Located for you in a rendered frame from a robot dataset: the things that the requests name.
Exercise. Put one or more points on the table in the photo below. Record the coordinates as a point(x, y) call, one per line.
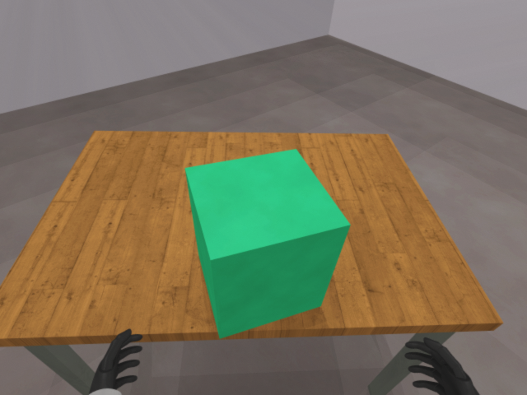
point(116, 249)

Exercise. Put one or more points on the robot left hand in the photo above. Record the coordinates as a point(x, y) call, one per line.
point(109, 368)

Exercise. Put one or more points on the carton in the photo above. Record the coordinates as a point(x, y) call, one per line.
point(269, 237)

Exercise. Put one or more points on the robot right hand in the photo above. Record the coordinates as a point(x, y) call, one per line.
point(447, 371)

